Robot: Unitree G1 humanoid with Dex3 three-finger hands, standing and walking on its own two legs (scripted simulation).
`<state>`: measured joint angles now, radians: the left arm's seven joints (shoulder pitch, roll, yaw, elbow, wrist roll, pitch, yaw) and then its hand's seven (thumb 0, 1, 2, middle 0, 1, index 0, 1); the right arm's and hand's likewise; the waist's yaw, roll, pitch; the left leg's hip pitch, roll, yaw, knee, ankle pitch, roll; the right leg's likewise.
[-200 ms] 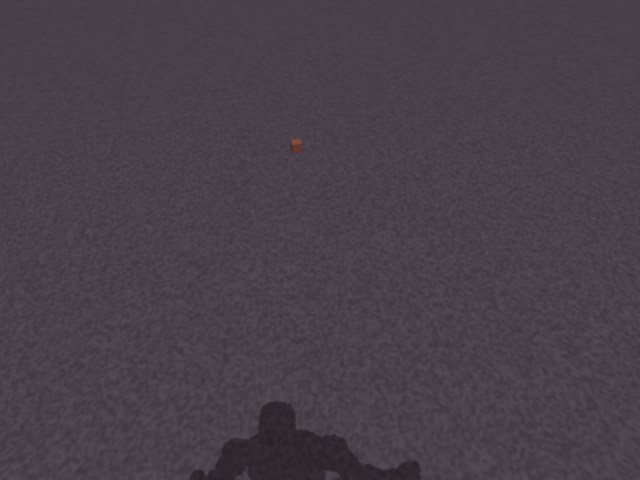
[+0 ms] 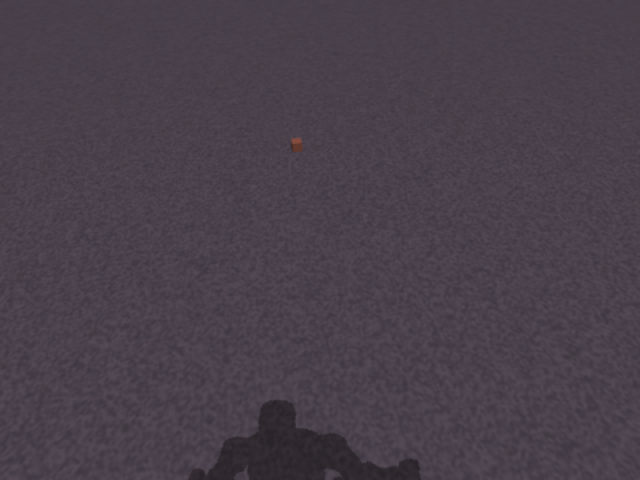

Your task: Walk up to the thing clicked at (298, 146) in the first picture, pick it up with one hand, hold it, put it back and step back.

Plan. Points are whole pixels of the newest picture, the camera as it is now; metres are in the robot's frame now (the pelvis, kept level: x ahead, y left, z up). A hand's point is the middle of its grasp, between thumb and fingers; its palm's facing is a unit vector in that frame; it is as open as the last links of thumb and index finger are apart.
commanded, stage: stand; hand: left
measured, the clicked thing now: (296, 144) +1.93 +0.11 -0.76
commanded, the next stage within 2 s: walk up in 0.92 s
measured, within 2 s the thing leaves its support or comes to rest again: neither
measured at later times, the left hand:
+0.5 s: hand out of the picture +0.08 +0.25 -0.16, palm faces -0.03 -0.94 -0.34, open 7.4 cm
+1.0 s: hand out of the picture +0.07 +0.26 -0.15, palm faces -0.09 -0.93 -0.34, open 7.4 cm
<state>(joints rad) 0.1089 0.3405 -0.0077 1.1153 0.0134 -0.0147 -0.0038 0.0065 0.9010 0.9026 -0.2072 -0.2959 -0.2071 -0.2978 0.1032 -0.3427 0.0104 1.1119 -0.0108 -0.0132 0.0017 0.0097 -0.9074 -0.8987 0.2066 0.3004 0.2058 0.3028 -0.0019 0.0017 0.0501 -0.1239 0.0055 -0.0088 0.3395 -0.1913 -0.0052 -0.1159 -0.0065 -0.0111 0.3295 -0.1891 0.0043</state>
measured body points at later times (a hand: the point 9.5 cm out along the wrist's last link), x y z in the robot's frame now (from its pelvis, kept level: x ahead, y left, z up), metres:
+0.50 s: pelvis +0.01 +0.00 +0.00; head +0.02 +0.00 +0.45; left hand +0.08 +0.30 -0.13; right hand +0.09 -0.30 -0.13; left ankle +0.00 +0.12 -0.75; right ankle -0.01 -0.12 -0.75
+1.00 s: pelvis +0.01 +0.01 +0.00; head +0.02 -0.01 +0.45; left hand +0.08 +0.31 -0.13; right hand +0.09 -0.31 -0.13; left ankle -0.01 +0.12 -0.74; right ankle -0.01 -0.12 -0.75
